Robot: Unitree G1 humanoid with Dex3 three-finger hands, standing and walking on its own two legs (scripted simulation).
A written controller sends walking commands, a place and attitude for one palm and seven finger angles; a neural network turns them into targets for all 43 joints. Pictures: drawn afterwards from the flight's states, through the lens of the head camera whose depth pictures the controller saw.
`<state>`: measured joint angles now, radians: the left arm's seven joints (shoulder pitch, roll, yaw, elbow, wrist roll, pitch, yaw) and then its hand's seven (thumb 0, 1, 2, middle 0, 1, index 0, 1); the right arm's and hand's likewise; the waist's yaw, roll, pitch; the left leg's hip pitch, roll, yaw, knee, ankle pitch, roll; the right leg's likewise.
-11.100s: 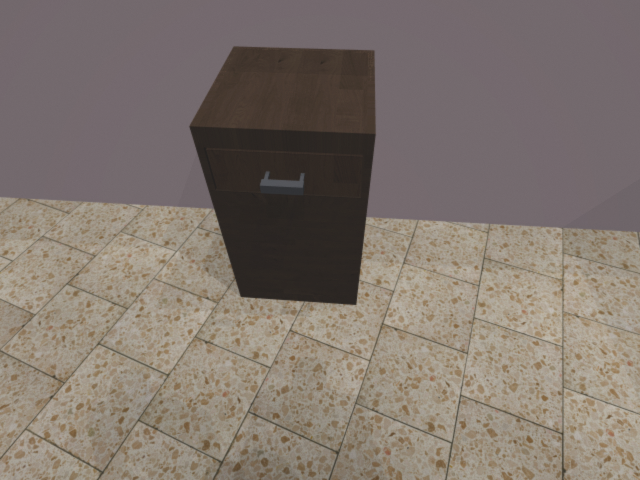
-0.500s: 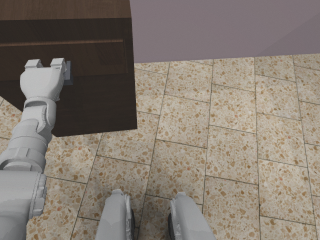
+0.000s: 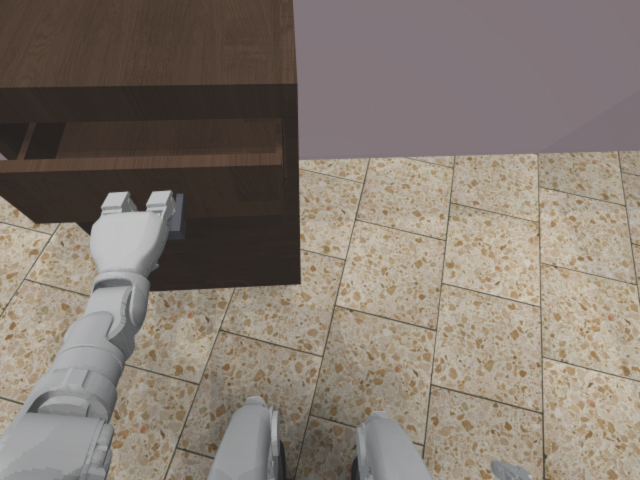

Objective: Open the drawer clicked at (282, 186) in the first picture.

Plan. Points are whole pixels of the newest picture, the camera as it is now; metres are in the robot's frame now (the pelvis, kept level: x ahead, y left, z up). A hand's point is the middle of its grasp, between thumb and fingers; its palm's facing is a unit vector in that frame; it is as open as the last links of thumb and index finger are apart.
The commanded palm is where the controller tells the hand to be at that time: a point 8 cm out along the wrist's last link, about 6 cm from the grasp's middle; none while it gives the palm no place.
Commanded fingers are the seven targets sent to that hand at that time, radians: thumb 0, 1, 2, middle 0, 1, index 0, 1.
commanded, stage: pull the drawer open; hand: left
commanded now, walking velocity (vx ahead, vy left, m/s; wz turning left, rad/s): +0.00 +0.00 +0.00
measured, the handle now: (146, 215) +0.46 +0.26 -0.04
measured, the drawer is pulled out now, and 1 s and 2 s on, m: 0.08 0.18 0.30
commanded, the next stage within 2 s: none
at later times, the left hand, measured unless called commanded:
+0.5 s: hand (143, 289) +0.36 +0.25 -0.06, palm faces -0.04 -0.04 -1.00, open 5.9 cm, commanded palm +0.33 +0.24 -0.01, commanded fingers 0.00 0.90 0.90 -0.40 -1.35 -0.40 -1.35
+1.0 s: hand (137, 331) +0.30 +0.24 -0.06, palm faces -0.03 -0.05 -1.00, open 5.9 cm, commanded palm +0.27 +0.23 -0.01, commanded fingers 0.00 0.90 0.90 -0.40 -1.35 -0.40 -1.35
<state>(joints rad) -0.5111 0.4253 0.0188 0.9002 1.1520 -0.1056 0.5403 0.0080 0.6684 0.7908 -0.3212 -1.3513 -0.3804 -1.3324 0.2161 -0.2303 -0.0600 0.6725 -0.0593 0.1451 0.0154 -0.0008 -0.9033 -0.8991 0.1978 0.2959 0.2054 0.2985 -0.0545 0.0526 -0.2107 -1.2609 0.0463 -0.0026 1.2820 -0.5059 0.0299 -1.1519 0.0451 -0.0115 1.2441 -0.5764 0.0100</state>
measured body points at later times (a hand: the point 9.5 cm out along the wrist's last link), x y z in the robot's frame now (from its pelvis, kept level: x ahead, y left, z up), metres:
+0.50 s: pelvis +0.00 -0.01 +0.00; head +0.11 +0.00 +0.44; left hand +0.35 +0.25 -0.01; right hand +0.10 -0.27 -0.13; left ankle +0.04 +0.10 -0.62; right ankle +0.00 -0.13 -0.62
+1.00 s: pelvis +0.00 +0.00 +0.01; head +0.10 +0.00 +0.44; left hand +0.30 +0.24 -0.01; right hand +0.15 -0.25 -0.12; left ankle +0.04 +0.10 -0.62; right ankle +0.00 -0.13 -0.62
